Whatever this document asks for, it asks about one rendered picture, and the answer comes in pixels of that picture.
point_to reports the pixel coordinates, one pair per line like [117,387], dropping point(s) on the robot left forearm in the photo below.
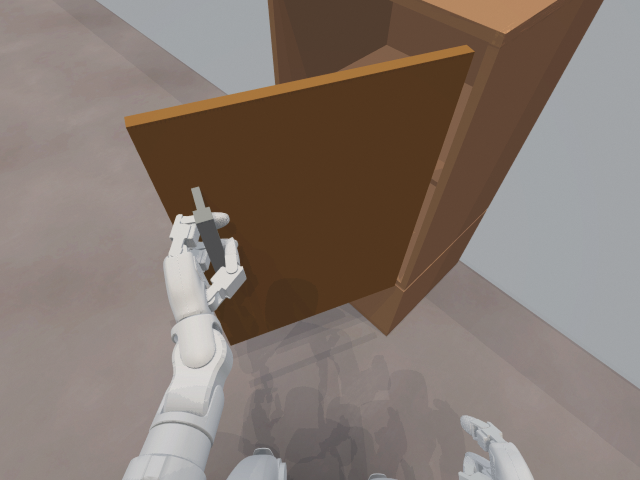
[185,425]

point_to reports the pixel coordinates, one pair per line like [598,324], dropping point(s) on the robot left shin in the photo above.
[263,451]

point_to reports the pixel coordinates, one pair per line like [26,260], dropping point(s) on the robot right hand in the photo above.
[506,462]

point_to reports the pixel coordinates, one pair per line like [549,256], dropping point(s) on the robot left hand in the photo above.
[186,264]

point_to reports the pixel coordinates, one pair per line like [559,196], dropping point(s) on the left robot thigh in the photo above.
[259,467]

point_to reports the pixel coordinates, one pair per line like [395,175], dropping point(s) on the cupboard door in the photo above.
[323,179]

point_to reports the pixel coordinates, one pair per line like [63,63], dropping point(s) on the handle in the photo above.
[208,231]

